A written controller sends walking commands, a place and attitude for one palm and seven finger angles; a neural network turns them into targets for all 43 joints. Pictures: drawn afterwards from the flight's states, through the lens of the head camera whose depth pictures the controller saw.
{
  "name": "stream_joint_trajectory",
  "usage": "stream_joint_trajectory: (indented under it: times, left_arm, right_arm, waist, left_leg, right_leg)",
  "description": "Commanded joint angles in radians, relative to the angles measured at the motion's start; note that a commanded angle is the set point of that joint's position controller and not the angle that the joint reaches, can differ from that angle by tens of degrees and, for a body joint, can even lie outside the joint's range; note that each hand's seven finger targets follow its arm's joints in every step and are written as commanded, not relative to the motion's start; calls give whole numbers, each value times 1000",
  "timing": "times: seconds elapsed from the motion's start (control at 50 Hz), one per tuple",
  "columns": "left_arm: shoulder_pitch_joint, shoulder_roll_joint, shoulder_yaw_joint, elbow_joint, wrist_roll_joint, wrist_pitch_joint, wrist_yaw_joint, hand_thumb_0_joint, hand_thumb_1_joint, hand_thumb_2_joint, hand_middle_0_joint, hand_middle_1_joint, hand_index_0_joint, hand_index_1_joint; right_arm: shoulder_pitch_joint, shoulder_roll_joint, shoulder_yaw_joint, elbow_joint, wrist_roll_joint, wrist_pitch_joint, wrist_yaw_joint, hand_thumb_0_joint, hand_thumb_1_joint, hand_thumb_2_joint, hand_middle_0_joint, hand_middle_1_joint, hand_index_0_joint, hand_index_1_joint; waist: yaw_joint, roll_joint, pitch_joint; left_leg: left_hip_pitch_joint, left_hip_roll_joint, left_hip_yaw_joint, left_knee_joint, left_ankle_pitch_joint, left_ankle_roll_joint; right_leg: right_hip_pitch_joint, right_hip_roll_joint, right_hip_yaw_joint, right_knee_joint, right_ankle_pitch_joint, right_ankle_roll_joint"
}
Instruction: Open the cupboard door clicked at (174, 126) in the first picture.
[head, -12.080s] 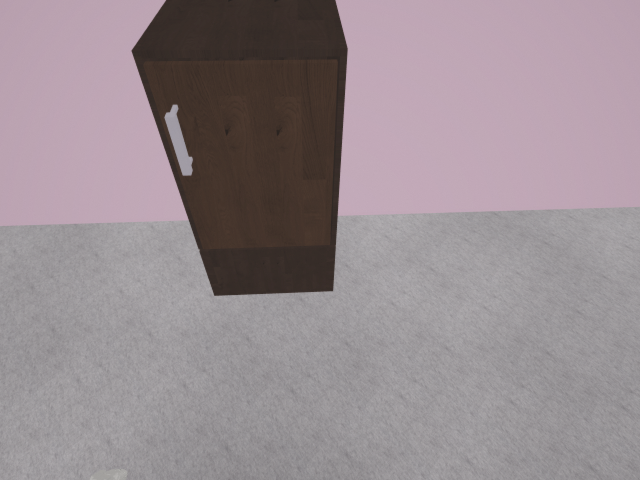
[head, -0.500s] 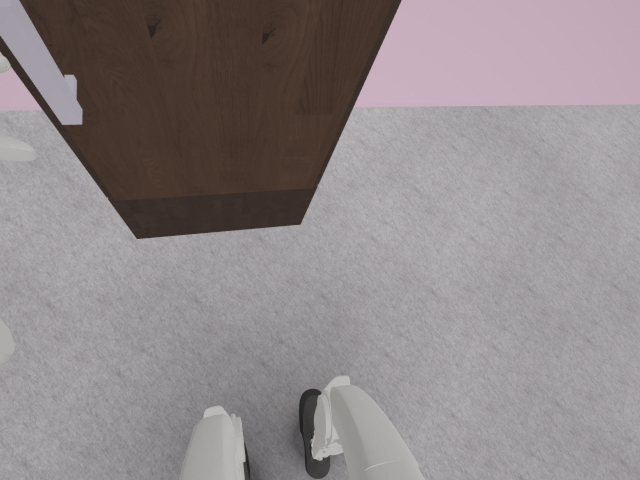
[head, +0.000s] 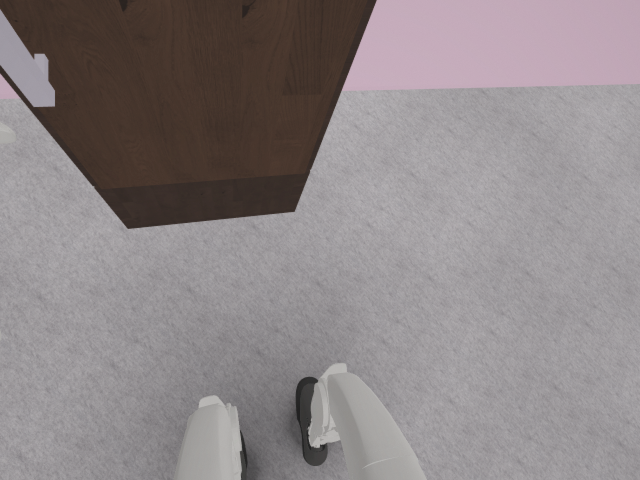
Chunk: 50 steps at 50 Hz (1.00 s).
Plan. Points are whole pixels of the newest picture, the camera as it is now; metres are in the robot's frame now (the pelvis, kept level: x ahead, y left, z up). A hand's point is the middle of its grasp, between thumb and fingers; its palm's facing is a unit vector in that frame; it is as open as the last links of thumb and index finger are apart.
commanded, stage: slide the fingers in behind the handle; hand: left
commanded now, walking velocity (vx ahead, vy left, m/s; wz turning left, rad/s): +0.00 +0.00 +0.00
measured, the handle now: (5, 27) +0.59 +0.26 +0.05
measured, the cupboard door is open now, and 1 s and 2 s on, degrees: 0 0 0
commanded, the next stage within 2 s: close the thumb around the handle in 1.36 s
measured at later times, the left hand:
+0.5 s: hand out of the picture +0.54 +0.29 +0.05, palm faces +0.09 -1.00 -0.02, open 14.2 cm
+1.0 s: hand (30, 74) +0.54 +0.24 +0.05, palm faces +0.07 -1.00 +0.01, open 13.9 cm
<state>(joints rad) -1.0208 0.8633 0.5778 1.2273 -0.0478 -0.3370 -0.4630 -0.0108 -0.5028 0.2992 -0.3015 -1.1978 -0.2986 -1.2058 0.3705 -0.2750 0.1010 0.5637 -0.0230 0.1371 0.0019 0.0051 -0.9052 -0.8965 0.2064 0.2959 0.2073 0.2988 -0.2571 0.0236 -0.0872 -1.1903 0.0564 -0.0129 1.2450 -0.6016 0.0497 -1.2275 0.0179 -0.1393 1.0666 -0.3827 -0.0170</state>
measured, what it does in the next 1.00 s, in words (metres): stands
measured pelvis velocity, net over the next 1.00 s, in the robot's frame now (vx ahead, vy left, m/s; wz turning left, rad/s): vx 0.01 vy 0.00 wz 0.03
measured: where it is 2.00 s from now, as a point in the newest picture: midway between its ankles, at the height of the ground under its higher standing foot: (275, 460)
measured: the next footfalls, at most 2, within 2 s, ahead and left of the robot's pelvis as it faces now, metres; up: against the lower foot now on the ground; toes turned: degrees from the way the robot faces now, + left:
none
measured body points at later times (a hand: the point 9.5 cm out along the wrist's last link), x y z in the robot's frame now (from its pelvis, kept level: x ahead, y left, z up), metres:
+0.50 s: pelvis +0.00 +0.01 +0.00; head +0.20 +0.07 +0.41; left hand +0.53 +0.34 +0.06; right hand -0.01 -0.25 -0.08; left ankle -0.03 +0.08 -0.63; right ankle +0.05 -0.12 -0.63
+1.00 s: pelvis +0.01 +0.00 +0.01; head +0.19 +0.06 +0.42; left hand +0.53 +0.29 +0.05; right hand +0.01 -0.26 -0.09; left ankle -0.03 +0.08 -0.63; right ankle +0.06 -0.12 -0.63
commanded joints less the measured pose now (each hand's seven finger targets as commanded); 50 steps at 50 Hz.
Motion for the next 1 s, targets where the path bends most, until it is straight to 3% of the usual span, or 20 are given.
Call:
stream_joint_trajectory:
  times: [0.0, 0.08, 0.12, 0.16, 0.22, 0.3, 0.36, 0.38, 0.44, 0.48, 0.56, 0.58, 0.62, 0.7, 0.72, 0.78, 0.8, 0.86, 0.9, 0.98]
  left_arm:
    - [-388, 304, 16, -221, -17, -58, 12, 0, -500, 300, -300, -1200, -300, -1200]
    - [-374, 281, -2, -198, -17, -45, 13, 0, -500, 300, -300, -1200, -300, -1200]
    - [-384, 247, -28, -214, -18, -49, 12, 0, -500, 300, -300, -1200, -300, -1200]
    - [-393, 222, -43, -205, -21, -47, 19, 0, -500, 300, -300, -1200, -300, -1200]
    - [-424, 210, -50, -229, -17, -56, 31, 0, -500, 300, -300, -1200, -300, -1200]
    - [-432, 122, -97, -217, -21, -56, 46, 0, -500, 300, -300, -1200, -300, -1200]
    - [-422, 125, -93, -243, -16, -62, 56, 0, -500, 300, -300, -1200, -300, -1200]
    - [-411, 90, -112, -229, -18, -60, 59, 0, -500, 300, -300, -1200, -300, -1200]
    - [-443, 15, -164, -244, -22, -66, 68, 0, -500, 300, -300, -1200, -300, -1200]
    - [-418, 64, -118, -264, -23, -75, 79, 0, -500, 300, -300, -1200, -300, -1200]
    - [-442, -65, -209, -257, -26, -79, 87, 0, -500, 300, -300, -1200, -300, -1200]
    - [-438, -35, -182, -235, -25, -79, 95, 0, -500, 300, -300, -1200, -300, -1200]
    - [-473, -47, -204, -258, -15, -93, 101, 0, -500, 300, -300, -1200, -300, -1200]
    - [-487, -132, -262, -251, -14, -104, 113, 0, -500, 300, -300, -1200, -300, -1200]
    - [-494, -115, -248, -270, -14, -111, 117, 0, -500, 300, -300, -1200, -300, -1200]
    - [-463, -175, -285, -256, -18, -111, 121, 0, -500, 300, -300, -1200, -300, -1200]
    - [-477, -199, -306, -272, -22, -116, 119, 0, -500, 300, -300, -1200, -300, -1200]
    - [-463, -78, -171, -224, -44, -112, 153, 0, -500, 300, -300, -1200, -300, -1200]
    - [-448, 13, -95, -223, -24, -122, 194, 0, -500, 300, -300, -1200, -300, -1200]
    - [-412, 11, -133, -242, 39, -151, 227, 0, -500, 300, -300, -1200, -300, -1200]
  right_arm:
    - [231, -222, -77, -17, -3, -8, -11, 0, -900, -900, 200, 300, 200, 300]
    - [234, -222, -75, -15, -2, -7, -9, 0, -900, -900, 200, 300, 200, 300]
    - [238, -223, -77, -10, -3, -7, -7, 0, -900, -900, 200, 300, 200, 300]
    - [238, -223, -80, -4, -4, -9, -8, 0, -900, -900, 200, 300, 200, 300]
    - [246, -224, -82, 4, -8, -10, -8, 0, -900, -900, 200, 300, 200, 300]
    - [252, -219, -87, 15, -12, -12, -3, 0, -900, -900, 200, 300, 200, 300]
    - [255, -216, -91, 20, -16, -10, 1, 0, -900, -900, 200, 300, 200, 300]
    - [254, -213, -93, 21, -16, -10, 2, 0, -900, -900, 200, 300, 200, 300]
    - [256, -209, -97, 32, -20, -12, 6, 0, -900, -900, 200, 300, 200, 300]
    - [262, -213, -99, 33, -23, -9, 6, 0, -900, -900, 200, 300, 200, 300]
    - [255, -202, -105, 47, -25, -11, 13, 0, -900, -900, 200, 300, 200, 300]
    - [258, -205, -105, 53, -26, -10, 10, 0, -900, -900, 200, 300, 200, 300]
    - [260, -203, -105, 55, -28, -11, 10, 0, -900, -900, 200, 300, 200, 300]
    - [260, -196, -109, 64, -35, -14, 14, 0, -900, -900, 200, 300, 200, 300]
    - [264, -199, -112, 69, -37, -12, 15, 0, -900, -900, 200, 300, 200, 300]
    - [258, -192, -117, 71, -36, -11, 19, 0, -900, -900, 200, 300, 200, 300]
    - [257, -189, -117, 71, -36, -13, 20, 0, -900, -900, 200, 300, 200, 300]
    - [249, -195, -110, 61, -32, -9, 13, 0, -900, -900, 200, 300, 200, 300]
    - [244, -190, -101, 38, -36, -12, 15, 0, -900, -900, 200, 300, 200, 300]
    - [225, -176, -95, 8, -33, -8, 31, 0, -900, -900, 200, 300, 200, 300]
  waist:
    - [1, 286, -578]
    - [-1, 274, -568]
    - [-1, 317, -572]
    - [-17, 276, -551]
    - [-12, 329, -572]
    - [-33, 301, -552]
    - [-15, 334, -577]
    - [-23, 310, -565]
    - [-36, 343, -543]
    - [-18, 324, -573]
    - [-44, 333, -530]
    - [-44, 293, -518]
    - [-42, 350, -530]
    - [-60, 339, -519]
    - [-51, 346, -546]
    - [-55, 315, -545]
    - [-61, 352, -540]
    - [-33, 269, -547]
    - [-7, 287, -570]
    - [-3, 257, -546]
  left_leg:
    - [382, -6, -92, -134, 619, -23]
    - [379, -6, -95, -144, 600, -25]
    - [437, -1, -107, -150, 635, -36]
    - [432, 0, -109, -151, 617, -33]
    - [486, 2, -120, -155, 652, -47]
    - [509, 5, -135, -153, 688, -52]
    - [547, 4, -134, -161, 711, -62]
    - [543, 4, -134, -162, 700, -60]
    - [594, 9, -150, -170, 736, -74]
    - [598, 9, -152, -173, 762, -76]
    - [628, 10, -154, -177, 757, -82]
    - [597, 8, -153, -177, 730, -77]
    - [632, 9, -158, -180, 764, -86]
    - [652, 9, -169, -176, 788, -91]
    - [672, 11, -170, -176, 803, -95]
    - [665, 6, -165, -179, 793, -91]
    - [685, 8, -168, -177, 816, -93]
    - [589, -2, -154, -176, 751, -81]
    - [510, -14, -123, -162, 707, -65]
    - [447, -18, -96, -167, 648, -47]
  right_leg:
    - [346, 33, 88, -50, 286, -6]
    - [343, 34, 83, -55, 266, -3]
    - [295, 34, 76, -58, 245, -6]
    - [283, 34, 73, -64, 235, -3]
    - [247, 33, 67, -61, 219, -7]
    - [213, 34, 60, -65, 224, -8]
    - [226, 33, 60, -71, 225, -11]
    - [221, 35, 59, -75, 220, -9]
    - [170, 35, 50, -81, 206, -11]
    - [210, 35, 49, -79, 225, -14]
    - [160, 37, 47, -93, 208, -13]
    - [177, 36, 45, -92, 209, -13]
    - [162, 34, 47, -89, 209, -17]
    - [136, 33, 40, -87, 214, -19]
    - [149, 34, 41, -88, 219, -18]
    - [169, 34, 41, -96, 226, -16]
    - [144, 33, 39, -94, 229, -20]
    - [228, 35, 46, -83, 247, -20]
    - [286, 33, 64, -64, 278, -22]
    - [351, 33, 81, -62, 295, -17]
